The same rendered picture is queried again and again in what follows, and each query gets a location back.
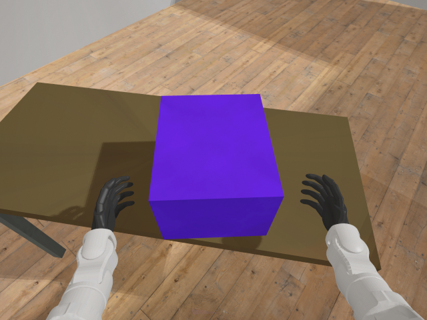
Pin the left robot forearm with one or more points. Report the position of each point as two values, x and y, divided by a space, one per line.
86 296

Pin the right robot hand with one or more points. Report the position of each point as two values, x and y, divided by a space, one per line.
331 203

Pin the carton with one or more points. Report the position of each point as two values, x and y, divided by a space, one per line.
214 171

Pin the table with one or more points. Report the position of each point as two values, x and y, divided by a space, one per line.
60 144

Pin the right robot forearm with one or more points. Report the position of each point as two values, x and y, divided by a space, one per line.
358 280

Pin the left robot hand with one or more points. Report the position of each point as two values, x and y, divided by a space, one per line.
106 209

